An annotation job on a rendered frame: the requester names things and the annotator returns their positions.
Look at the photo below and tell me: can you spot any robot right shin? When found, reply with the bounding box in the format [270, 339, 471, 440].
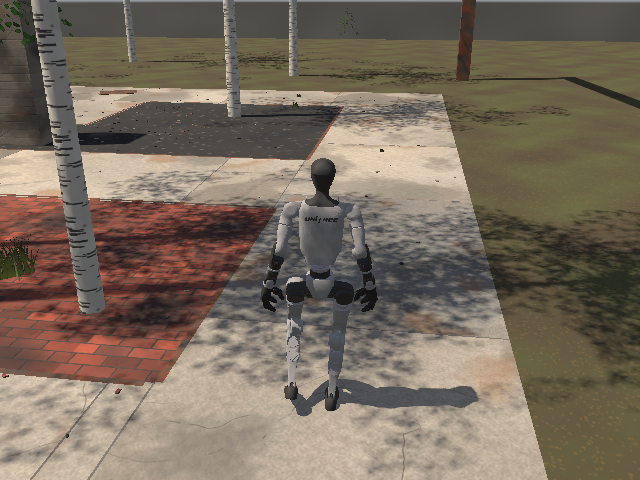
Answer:
[328, 334, 345, 398]

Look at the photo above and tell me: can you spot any robot left foot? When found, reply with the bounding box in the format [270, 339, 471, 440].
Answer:
[284, 382, 298, 400]

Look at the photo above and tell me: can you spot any robot right hand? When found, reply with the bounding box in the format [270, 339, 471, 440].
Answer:
[354, 286, 378, 312]

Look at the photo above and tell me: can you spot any right robot upper arm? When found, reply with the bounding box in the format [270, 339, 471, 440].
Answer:
[343, 202, 367, 259]

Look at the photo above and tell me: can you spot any left robot forearm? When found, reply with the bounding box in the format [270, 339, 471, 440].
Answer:
[263, 242, 284, 289]

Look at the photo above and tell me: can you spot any left robot upper arm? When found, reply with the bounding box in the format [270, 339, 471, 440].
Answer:
[274, 201, 301, 257]

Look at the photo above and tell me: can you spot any right robot forearm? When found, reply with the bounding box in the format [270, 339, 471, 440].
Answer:
[357, 244, 376, 290]

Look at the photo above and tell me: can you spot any robot left hand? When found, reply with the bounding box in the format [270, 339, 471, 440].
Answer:
[260, 285, 284, 312]

